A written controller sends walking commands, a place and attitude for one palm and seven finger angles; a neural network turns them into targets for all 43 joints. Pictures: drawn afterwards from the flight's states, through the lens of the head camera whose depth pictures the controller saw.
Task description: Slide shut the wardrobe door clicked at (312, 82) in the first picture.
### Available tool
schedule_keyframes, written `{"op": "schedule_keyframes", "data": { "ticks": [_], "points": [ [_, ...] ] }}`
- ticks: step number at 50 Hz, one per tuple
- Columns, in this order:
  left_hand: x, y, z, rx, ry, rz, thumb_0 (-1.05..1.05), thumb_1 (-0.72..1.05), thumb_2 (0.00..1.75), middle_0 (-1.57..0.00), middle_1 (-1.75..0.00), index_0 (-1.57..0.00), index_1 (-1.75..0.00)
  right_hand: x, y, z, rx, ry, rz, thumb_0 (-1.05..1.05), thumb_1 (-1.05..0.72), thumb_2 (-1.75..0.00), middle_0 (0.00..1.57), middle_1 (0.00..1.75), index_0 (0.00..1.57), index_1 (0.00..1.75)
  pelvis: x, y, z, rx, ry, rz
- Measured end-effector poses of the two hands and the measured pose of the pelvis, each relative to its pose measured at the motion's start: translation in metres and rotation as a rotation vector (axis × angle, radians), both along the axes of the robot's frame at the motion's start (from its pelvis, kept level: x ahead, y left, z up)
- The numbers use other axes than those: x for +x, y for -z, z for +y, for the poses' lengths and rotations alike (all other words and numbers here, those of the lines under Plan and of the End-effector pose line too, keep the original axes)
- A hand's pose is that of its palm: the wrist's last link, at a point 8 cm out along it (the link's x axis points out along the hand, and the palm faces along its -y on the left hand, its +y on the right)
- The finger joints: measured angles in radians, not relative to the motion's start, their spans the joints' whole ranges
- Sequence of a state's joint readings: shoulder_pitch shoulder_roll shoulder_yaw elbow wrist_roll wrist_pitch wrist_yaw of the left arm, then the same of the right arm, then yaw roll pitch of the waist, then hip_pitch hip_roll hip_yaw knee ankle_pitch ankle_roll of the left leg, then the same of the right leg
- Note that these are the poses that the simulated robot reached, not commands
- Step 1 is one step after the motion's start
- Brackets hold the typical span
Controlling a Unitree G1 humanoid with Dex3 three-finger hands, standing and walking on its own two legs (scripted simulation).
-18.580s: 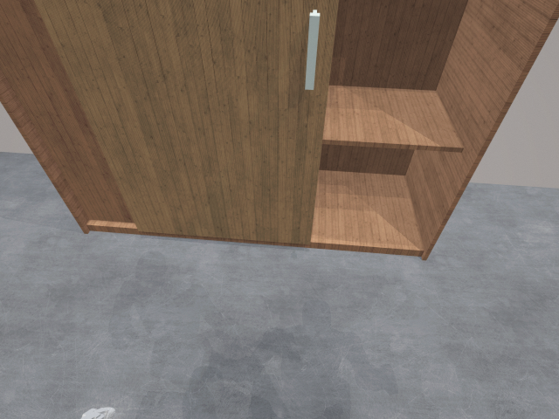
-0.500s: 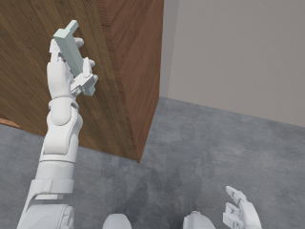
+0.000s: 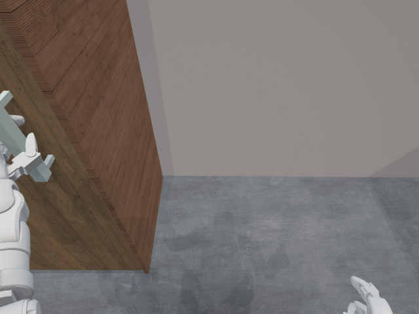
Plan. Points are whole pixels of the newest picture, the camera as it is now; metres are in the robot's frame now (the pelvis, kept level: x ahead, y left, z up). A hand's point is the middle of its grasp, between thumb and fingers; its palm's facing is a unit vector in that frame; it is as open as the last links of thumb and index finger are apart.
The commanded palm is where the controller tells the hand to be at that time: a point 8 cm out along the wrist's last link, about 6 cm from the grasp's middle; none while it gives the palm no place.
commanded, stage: stop walking and hold the door there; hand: left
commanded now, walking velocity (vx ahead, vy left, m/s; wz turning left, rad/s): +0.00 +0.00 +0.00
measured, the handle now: (25, 139) +0.39 +0.37 +0.13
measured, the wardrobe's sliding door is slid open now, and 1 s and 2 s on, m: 0.00 0.00 0.01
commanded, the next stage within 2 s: none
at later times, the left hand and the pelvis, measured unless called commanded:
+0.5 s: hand (30, 154) +0.35 +0.34 +0.13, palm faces +0.56 -0.78 -0.28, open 6.5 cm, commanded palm +0.30 +0.36 +0.13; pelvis +0.01 +0.01 +0.00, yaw -3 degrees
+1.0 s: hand (29, 156) +0.35 +0.34 +0.13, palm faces +0.40 -0.88 -0.26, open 6.0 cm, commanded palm +0.31 +0.38 +0.13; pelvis -0.04 +0.08 +0.00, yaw -3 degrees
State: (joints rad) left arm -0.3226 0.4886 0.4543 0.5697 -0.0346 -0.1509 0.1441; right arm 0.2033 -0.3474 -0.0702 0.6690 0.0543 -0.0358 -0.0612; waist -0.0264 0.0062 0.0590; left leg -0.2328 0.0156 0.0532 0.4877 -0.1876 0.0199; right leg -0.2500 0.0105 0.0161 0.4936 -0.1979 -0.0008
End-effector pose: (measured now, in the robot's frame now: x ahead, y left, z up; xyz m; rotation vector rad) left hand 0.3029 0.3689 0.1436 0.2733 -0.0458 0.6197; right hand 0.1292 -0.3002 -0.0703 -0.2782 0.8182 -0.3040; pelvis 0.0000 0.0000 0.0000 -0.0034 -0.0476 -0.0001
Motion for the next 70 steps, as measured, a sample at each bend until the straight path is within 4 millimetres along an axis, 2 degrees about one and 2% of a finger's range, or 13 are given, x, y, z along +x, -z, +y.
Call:
{"op": "schedule_keyframes", "data": {
  "ticks": [9, 15, 19, 25, 31, 36, 41, 47, 51, 55, 60, 65, 70],
  "points": [
    [0.0, -0.001, 0.002, 0.025, 0.035, 0.013, -0.14, 0.63, 0.78, -0.41, -1.38, -0.26, -1.36, -0.042, 0.023, 0.049, 0.094, 0.022, 0.051, 0.01, -0.91, -0.9, 0.2, 0.3, 0.2, 0.3, -0.006, 0.001, 0.01, 0.001, 0.046, 0.001],
    [0.0, -0.001, 0.001, 0.025, 0.025, 0.012, -0.14, 0.62, 0.79, -0.42, -1.38, -0.27, -1.36, -0.05, 0.037, 0.071, 0.149, 0.001, 0.113, 0.01, -0.9, -0.9, 0.2, 0.3, 0.21, 0.3, 0.001, -0.001, 0.01, 0.001, 0.048, 0.015],
    [0.001, 0.0, 0.002, 0.032, 0.023, 0.01, -0.14, 0.61, 0.8, -0.43, -1.38, -0.28, -1.37, -0.043, 0.038, 0.071, 0.147, -0.008, 0.121, 0.01, -0.9, -0.9, 0.2, 0.3, 0.21, 0.3, 0.007, -0.002, 0.009, -0.002, 0.053, 0.024],
    [0.001, 0.0, 0.003, 0.046, 0.029, 0.007, -0.15, 0.6, 0.81, -0.44, -1.39, -0.29, -1.37, -0.017, 0.027, 0.053, 0.096, -0.011, 0.073, 0.01, -0.9, -0.9, 0.2, 0.3, 0.21, 0.3, 0.014, -0.003, 0.009, -0.005, 0.054, 0.035],
    [0.001, 0.0, 0.005, 0.067, 0.052, 0.003, -0.16, 0.6, 0.8, -0.45, -1.39, -0.29, -1.37, 0.012, 0.013, 0.037, 0.03, -0.015, 0.006, 0.01, -0.9, -0.9, 0.2, 0.3, 0.21, 0.3, 0.007, 0.0, 0.017, -0.014, 0.037, 0.04],
    [0.002, 0.002, 0.009, 0.063, 0.115, -0.021, -0.17, 0.6, 0.8, -0.45, -1.4, -0.3, -1.37, 0.019, 0.004, 0.045, -0.015, -0.024, -0.017, 0.01, -0.91, -0.9, 0.2, 0.3, 0.2, 0.3, -0.007, 0.005, 0.037, -0.011, 0.002, 0.039],
    [0.003, 0.004, 0.014, 0.06, 0.175, -0.042, -0.16, 0.61, 0.78, -0.45, -1.4, -0.31, -1.38, 0.009, 0.002, 0.077, 0.006, -0.031, -0.035, 0.01, -0.91, -0.9, 0.2, 0.3, 0.2, 0.3, -0.021, 0.005, 0.056, -0.002, 0.023, 0.031],
    [0.003, 0.002, 0.011, 0.025, 0.206, -0.016, -0.13, 0.66, 0.79, -0.45, -1.4, -0.3, -1.38, -0.018, 0.021, 0.129, 0.119, -0.069, 0.01, 0.0, -0.91, -0.9, 0.2, 0.3, 0.2, 0.3, -0.033, 0.0, 0.071, -0.027, 0.033, 0.04],
    [0.003, 0.001, 0.013, 0.028, 0.215, -0.002, -0.13, 0.66, 0.77, -0.45, -1.4, -0.31, -1.38, -0.037, 0.038, 0.151, 0.175, -0.093, 0.056, 0.01, -0.9, -0.9, 0.2, 0.3, 0.21, 0.3, -0.04, 0.003, 0.077, -0.003, 0.047, 0.047],
    [0.004, 0.001, 0.016, 0.059, 0.243, 0.011, -0.15, 0.65, 0.76, -0.45, -1.4, -0.33, -1.39, -0.051, 0.056, 0.159, 0.191, -0.111, 0.115, 0.01, -0.9, -0.9, 0.2, 0.3, 0.21, 0.3, -0.047, 0.007, 0.088, -0.004, 0.049, 0.043],
    [0.01, 0.002, 0.021, 0.05, 0.3, 0.014, -0.17, 0.62, 0.78, -0.45, -1.4, -0.38, -1.39, -0.07, 0.046, 0.158, 0.162, -0.061, 0.184, 0.01, -0.9, -0.9, 0.2, 0.3, 0.21, 0.3, -0.044, -0.005, 0.108, 0.053, 0.044, 0.044],
    [0.016, 0.005, 0.028, 0.043, 0.387, -0.023, -0.17, 0.6, 0.81, -0.45, -1.4, -0.41, -1.39, -0.072, 0.033, 0.16, 0.076, -0.008, 0.178, 0.01, -0.91, -0.9, 0.2, 0.3, 0.21, 0.3, -0.039, -0.007, 0.14, 0.091, 0.02, 0.037],
    [0.016, 0.013, 0.038, -0.011, 0.456, -0.134, -0.2, 0.57, 0.77, -0.43, -1.4, -0.43, -1.4, -0.05, 0.035, 0.191, -0.005, 0.017, 0.109, 0.01, -0.91, -0.9, 0.2, 0.3, 0.2, 0.3, -0.042, 0.014, 0.191, 0.055, 0.008, 0.028]
  ]
}}
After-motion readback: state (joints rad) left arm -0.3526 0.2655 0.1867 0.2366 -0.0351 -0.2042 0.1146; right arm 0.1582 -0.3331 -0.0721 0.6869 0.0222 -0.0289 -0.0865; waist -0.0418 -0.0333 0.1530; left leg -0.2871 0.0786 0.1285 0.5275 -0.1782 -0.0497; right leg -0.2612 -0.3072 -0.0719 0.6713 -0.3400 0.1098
